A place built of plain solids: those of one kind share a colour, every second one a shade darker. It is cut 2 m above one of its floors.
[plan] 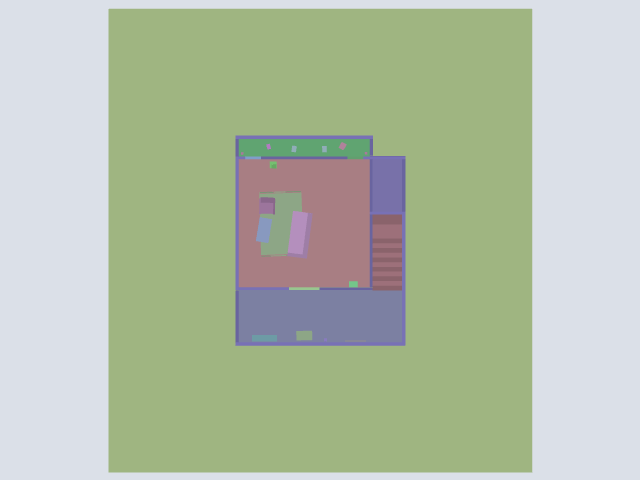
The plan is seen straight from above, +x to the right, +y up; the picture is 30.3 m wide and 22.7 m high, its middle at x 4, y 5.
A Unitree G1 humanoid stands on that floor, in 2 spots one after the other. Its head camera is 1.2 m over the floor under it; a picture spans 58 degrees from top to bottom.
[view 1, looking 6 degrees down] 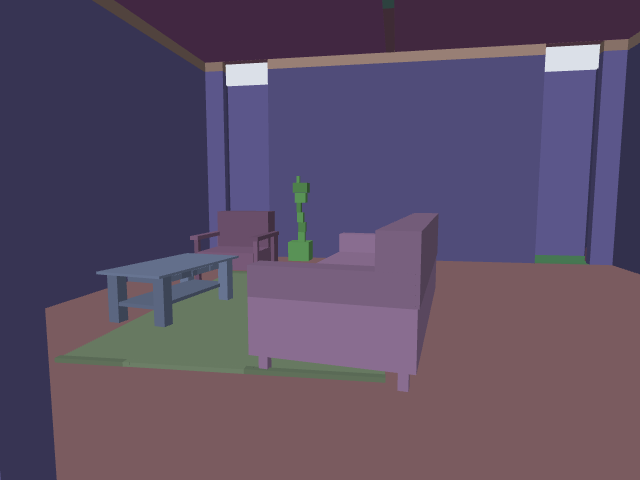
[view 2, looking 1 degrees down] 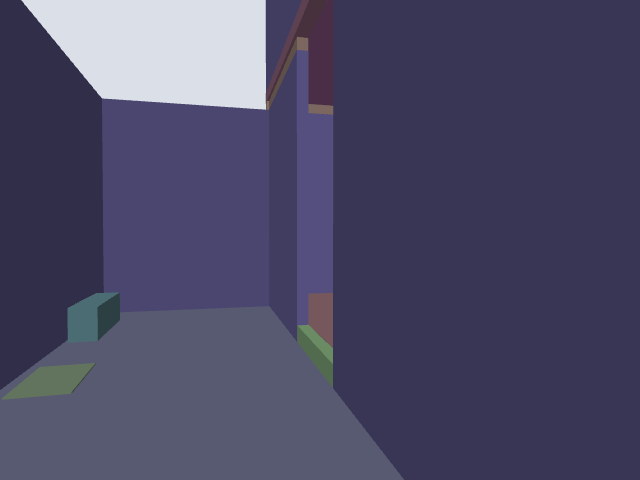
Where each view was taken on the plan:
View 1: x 3.26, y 1.98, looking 100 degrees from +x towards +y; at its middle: wall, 6.98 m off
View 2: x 7.18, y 1.73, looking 166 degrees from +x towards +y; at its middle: wall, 7.24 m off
